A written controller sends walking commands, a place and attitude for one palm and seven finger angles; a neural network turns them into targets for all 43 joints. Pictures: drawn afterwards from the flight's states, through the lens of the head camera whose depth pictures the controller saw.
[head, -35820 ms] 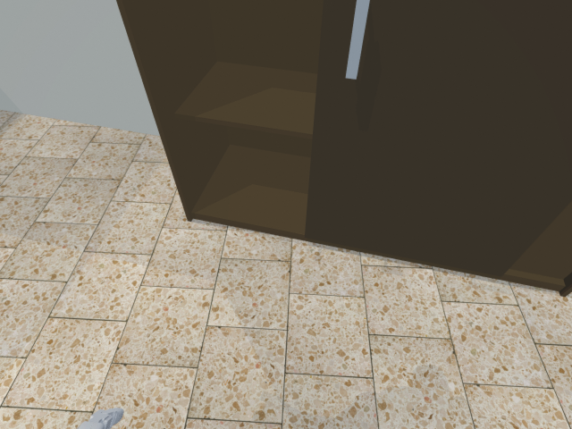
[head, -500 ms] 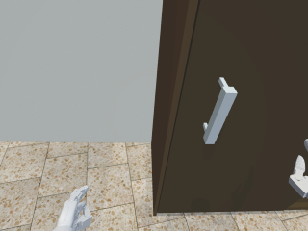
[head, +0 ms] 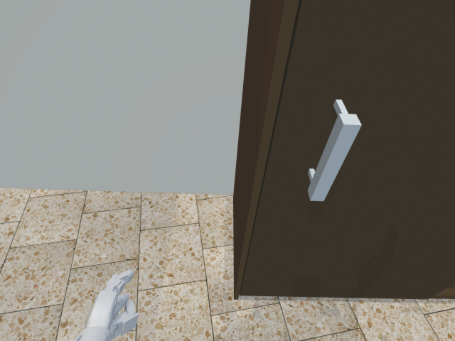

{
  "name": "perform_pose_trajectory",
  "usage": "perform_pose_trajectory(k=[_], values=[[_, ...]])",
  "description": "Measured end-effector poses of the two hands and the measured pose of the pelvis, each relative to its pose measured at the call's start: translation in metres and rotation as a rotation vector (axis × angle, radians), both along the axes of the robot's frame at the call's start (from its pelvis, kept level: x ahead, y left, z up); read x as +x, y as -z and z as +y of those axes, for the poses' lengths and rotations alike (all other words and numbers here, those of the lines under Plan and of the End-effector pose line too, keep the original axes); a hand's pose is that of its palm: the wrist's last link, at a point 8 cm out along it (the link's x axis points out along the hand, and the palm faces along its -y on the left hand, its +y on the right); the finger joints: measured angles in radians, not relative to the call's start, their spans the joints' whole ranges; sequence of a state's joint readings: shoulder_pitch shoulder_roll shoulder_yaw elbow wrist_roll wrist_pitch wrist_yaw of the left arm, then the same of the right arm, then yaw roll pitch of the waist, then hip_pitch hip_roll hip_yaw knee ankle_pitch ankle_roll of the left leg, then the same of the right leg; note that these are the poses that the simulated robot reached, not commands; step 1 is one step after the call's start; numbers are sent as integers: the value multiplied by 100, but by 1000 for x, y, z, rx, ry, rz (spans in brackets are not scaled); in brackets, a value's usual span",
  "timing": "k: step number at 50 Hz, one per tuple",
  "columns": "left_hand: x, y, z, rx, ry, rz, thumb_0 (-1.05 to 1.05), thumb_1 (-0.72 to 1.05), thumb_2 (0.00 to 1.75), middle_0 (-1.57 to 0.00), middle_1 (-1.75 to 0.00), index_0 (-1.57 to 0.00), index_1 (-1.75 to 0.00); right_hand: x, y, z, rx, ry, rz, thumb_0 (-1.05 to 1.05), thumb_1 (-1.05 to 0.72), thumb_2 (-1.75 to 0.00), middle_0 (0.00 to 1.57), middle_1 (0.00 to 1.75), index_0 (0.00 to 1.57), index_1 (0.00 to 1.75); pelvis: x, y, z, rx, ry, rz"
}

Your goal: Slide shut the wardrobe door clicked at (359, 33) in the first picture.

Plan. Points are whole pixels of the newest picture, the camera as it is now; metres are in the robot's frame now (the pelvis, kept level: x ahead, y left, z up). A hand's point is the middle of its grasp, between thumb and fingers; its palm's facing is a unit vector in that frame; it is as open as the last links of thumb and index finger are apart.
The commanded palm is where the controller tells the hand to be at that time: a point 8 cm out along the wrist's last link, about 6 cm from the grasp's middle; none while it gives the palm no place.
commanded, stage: step back with the hand held close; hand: right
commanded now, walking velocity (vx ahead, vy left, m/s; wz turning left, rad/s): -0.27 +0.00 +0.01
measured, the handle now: (327, 153) +0.40 -0.17 +0.14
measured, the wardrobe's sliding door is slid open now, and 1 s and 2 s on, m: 0.00 0.00 0.00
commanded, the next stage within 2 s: stop stepping back and stand still in 1.16 s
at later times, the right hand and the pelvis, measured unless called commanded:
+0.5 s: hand out of the picture +0.13 -0.29 +0.15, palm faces +0.46 +0.77 -0.44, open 7.4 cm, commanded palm +0.07 -0.32 +0.18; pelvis -0.07 -0.02 -0.02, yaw +0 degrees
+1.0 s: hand out of the picture +0.08 -0.28 +0.16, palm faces +0.31 +0.81 -0.50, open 7.4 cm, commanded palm +0.02 -0.33 +0.18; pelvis -0.13 -0.03 -0.01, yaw +2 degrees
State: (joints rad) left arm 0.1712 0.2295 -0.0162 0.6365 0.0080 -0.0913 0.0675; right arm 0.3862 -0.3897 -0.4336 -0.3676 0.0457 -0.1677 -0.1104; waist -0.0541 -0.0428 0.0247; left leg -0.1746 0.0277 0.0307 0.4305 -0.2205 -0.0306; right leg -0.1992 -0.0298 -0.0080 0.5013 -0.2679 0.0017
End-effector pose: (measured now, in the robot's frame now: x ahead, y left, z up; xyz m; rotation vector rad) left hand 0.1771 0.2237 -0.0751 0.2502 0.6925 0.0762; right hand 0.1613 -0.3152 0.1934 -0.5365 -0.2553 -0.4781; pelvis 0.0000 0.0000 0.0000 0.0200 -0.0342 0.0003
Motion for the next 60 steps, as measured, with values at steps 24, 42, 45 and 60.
perform_pose_trajectory(k=[24, 42, 45, 60], values=[[-70, 9, -19, 21, -24, 20, 1, 90, 89, -20, -30, -20, -30, -71, 21, -8, -23, -40, -4, 1, -89, -90, 21, 30, 21, 31, -63, 14, -21, 3, 0, 35], [-114, 14, -24, 34, -10, 71, 1, 90, 89, -20, -30, -20, -30, -98, 13, -13, -88, -91, 9, 1, -89, -90, 21, 30, 21, 31, -103, 10, -25, 37, -12, 88], [-118, 11, -23, 33, -31, 55, 1, 90, 89, -20, -30, -20, -30, -99, 17, -3, -64, -154, 28, 1, -89, -90, 21, 30, 21, 31, -116, 9, -26, 26, -26, 74], [-183, -16, -35, 153, -109, 37, 1, 90, 90, -20, -30, -20, -30, -150, 18, -57, -40, -156, -75, 1, -89, -90, 22, 30, 22, 31, -159, 10, -65, 27, -16, 59]])
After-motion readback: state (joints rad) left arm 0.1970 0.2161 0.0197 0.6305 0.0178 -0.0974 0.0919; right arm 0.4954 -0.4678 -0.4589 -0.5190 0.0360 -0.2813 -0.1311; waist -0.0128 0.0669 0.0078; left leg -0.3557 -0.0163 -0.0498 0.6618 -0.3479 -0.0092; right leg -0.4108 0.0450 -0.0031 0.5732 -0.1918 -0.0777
